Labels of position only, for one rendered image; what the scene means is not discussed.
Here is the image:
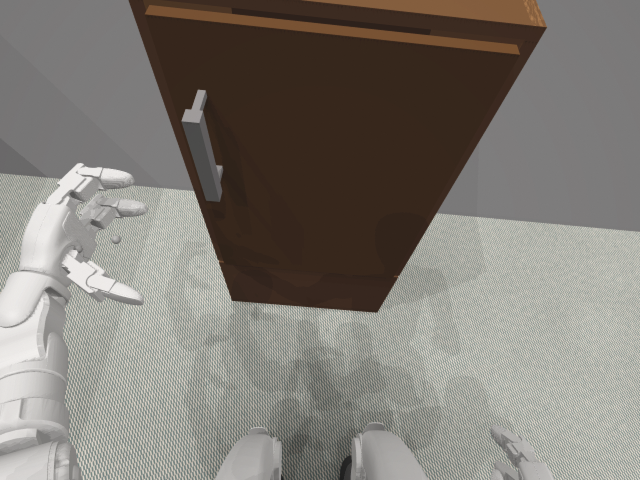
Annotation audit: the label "cupboard door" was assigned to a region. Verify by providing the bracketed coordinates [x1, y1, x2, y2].
[145, 5, 520, 278]

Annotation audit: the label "handle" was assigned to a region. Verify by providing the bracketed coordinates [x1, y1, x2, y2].
[181, 90, 223, 202]

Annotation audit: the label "robot left upper arm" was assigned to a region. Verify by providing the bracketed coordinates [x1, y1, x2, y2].
[0, 441, 82, 480]

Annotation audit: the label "left robot thigh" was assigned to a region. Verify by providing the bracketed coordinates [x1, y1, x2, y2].
[215, 434, 282, 480]

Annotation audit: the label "robot left shin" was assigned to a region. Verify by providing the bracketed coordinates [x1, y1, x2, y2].
[248, 427, 269, 436]

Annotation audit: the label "robot left hand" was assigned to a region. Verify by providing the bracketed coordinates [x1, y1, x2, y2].
[19, 163, 148, 305]

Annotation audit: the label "left robot forearm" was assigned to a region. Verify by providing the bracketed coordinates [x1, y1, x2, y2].
[0, 271, 71, 456]

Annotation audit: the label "robot right hand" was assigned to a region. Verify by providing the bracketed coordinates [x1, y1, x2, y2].
[490, 425, 555, 480]

